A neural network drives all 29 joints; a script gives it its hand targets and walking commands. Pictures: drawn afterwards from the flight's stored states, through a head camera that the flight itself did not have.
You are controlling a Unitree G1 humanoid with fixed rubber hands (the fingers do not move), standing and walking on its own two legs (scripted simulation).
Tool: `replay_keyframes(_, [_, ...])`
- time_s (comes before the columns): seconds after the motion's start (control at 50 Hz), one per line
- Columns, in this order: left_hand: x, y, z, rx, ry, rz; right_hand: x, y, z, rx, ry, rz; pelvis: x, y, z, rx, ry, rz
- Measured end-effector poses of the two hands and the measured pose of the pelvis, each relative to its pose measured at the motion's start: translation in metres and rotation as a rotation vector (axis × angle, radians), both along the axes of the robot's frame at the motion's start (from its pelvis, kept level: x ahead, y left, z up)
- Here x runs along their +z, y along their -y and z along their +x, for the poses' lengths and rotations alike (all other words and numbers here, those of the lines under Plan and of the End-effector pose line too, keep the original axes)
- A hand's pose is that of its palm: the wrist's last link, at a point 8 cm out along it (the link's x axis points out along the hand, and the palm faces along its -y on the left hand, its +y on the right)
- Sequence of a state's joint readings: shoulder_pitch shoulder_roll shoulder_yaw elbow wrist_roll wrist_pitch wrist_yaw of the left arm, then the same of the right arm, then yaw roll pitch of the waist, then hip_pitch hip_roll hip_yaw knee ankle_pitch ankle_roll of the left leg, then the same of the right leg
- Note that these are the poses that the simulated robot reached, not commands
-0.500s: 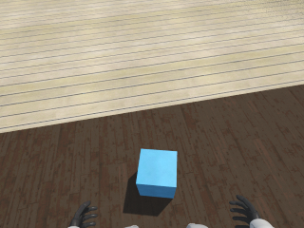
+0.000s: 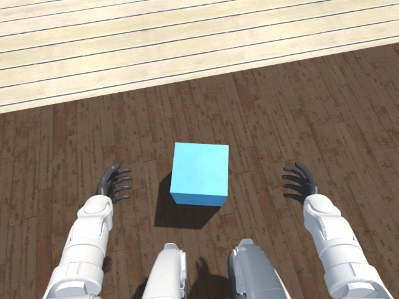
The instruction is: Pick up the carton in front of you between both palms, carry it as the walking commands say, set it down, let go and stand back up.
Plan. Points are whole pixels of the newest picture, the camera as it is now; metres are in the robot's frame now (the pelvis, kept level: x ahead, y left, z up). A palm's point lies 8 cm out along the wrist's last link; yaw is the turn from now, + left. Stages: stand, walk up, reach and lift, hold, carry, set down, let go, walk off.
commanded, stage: reach and lift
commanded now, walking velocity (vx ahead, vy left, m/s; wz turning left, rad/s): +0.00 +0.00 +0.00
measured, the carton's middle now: (200, 176) +0.49 +0.01 -0.57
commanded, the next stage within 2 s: none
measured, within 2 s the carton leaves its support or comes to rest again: neither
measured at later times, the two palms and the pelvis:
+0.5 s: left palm (125, 127) +0.51 +0.20 -0.13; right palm (276, 135) +0.47 -0.19 -0.13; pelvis -0.03 +0.01 -0.04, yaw +0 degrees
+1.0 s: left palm (144, 157) +0.51 +0.19 -0.34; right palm (258, 161) +0.47 -0.19 -0.34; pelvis -0.03 +0.00 -0.18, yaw -2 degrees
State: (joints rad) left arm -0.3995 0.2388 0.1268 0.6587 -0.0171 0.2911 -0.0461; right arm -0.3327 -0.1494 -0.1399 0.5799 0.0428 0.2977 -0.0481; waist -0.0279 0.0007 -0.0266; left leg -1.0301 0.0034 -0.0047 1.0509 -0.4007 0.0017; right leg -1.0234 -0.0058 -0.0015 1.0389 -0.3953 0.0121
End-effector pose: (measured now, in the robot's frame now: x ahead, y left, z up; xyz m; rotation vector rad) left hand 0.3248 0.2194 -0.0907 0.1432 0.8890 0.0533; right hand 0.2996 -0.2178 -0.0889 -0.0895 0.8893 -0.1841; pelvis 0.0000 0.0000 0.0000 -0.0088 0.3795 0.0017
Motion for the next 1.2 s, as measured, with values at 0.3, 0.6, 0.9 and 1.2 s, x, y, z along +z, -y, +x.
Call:
replay_keyframes(0.3, [-0.023,0.014,0.114,-0.012,0.126,-0.032,-0.026,-0.021,0.102,-0.074,0.142,0.014,-0.029,-0.007,-0.036,0.005,-0.191,-0.012])
replay_keyframes(0.6, [-0.055,0.023,0.206,-0.032,0.235,-0.050,-0.059,-0.029,0.184,-0.083,0.254,0.014,-0.040,-0.010,-0.018,0.005,-0.412,-0.021])
replay_keyframes(0.9, [-0.191,0.030,0.186,0.005,0.182,-0.052,-0.191,-0.030,0.170,-0.082,0.193,0.023,-0.126,-0.005,-0.016,-0.008,-0.563,-0.022])
replay_keyframes(1.2, [-0.329,0.028,0.183,0.009,0.200,-0.042,-0.329,-0.032,0.169,-0.071,0.191,0.029,-0.265,-0.002,-0.063,-0.017,-0.402,-0.029])
